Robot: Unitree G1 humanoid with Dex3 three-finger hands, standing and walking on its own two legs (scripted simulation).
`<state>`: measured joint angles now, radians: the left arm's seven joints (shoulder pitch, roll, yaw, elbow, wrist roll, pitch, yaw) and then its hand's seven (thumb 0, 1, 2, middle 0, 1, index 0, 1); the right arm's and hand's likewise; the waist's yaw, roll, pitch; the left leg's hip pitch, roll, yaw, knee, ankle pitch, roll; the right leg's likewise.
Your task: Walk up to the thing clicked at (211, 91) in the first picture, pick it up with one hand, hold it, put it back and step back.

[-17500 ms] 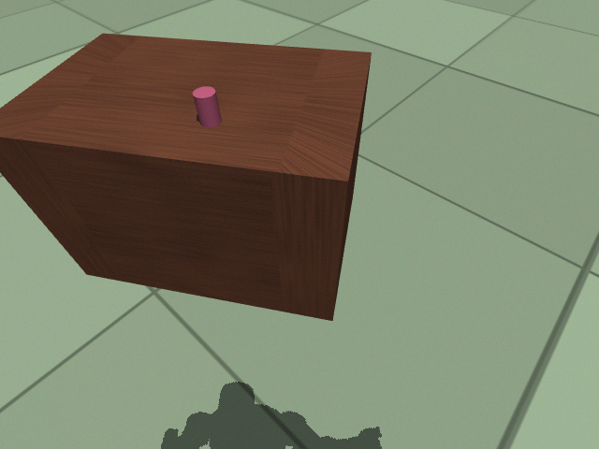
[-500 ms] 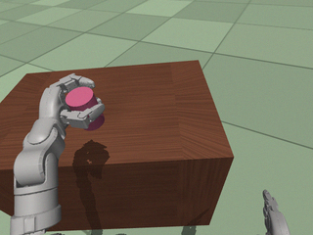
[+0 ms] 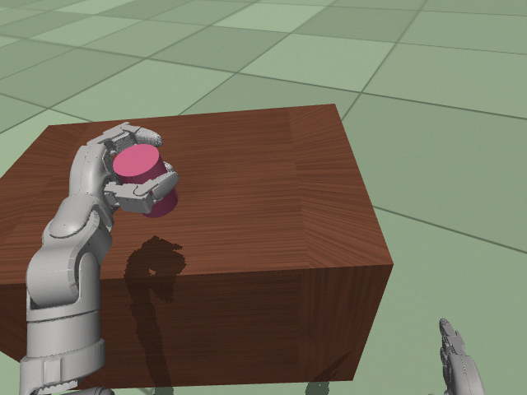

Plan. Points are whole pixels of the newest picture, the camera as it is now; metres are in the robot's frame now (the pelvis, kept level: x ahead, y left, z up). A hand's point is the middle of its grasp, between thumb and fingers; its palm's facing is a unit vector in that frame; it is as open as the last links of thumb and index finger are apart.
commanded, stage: hold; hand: left
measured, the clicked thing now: (148, 182) +0.34 +0.17 +0.21
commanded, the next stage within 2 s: crouch in 1.08 s
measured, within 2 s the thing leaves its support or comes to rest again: neither
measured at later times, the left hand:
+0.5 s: hand (146, 176) +0.33 +0.16 +0.22, palm faces +0.08 -1.00 -0.03, open 8.4 cm
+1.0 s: hand (147, 170) +0.35 +0.17 +0.22, palm faces +0.08 -1.00 -0.03, open 8.4 cm
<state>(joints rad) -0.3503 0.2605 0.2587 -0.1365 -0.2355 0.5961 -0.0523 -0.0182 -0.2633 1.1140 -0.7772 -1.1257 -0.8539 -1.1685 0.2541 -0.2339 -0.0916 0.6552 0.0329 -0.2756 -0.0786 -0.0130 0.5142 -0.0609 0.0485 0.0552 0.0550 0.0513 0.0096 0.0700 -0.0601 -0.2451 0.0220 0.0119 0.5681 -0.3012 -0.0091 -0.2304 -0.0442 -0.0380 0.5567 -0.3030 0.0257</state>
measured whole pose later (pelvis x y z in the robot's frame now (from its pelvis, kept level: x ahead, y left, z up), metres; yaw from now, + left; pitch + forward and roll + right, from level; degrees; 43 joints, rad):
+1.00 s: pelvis +0.00 +0.00 +0.00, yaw +0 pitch -1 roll +0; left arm -0.36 0.27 0.26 -0.10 -0.23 0.58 -0.06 -0.02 -0.26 1.12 -0.77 -1.14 -0.84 -1.18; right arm 0.25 -0.23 -0.09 0.65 0.04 -0.28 -0.07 -0.01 0.51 -0.06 0.05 0.06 0.05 0.05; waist 0.00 0.07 -0.06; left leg -0.24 0.02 0.01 0.56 -0.30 -0.01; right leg -0.23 -0.04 -0.04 0.54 -0.30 0.03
